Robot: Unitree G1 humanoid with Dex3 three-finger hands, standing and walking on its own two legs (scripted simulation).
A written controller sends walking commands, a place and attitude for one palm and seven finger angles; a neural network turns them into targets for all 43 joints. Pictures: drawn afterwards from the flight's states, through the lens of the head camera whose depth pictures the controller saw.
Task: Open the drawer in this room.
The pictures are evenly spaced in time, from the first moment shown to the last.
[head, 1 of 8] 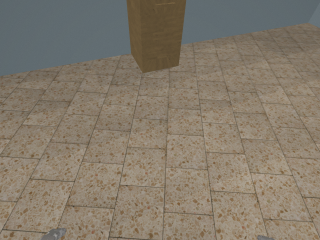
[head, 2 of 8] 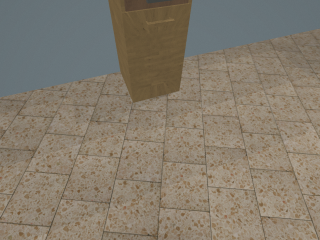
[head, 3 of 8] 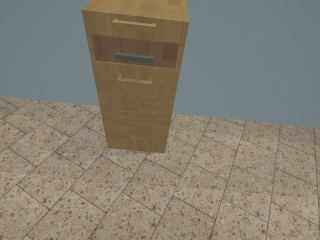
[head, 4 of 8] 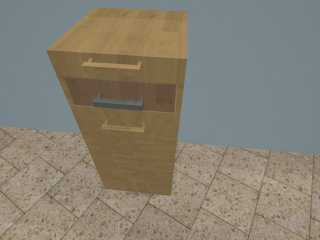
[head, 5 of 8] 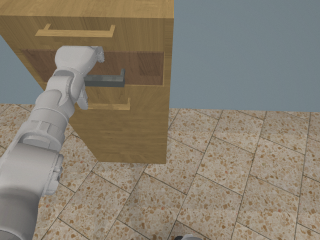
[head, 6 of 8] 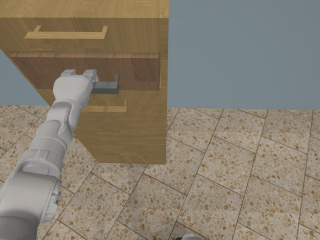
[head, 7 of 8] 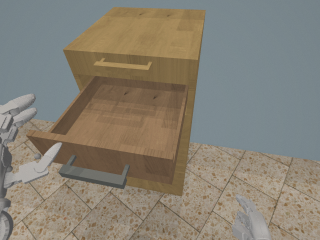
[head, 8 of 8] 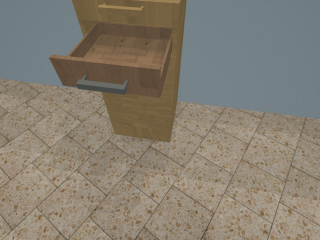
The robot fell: no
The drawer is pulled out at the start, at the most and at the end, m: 0.00 0.30 0.28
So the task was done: yes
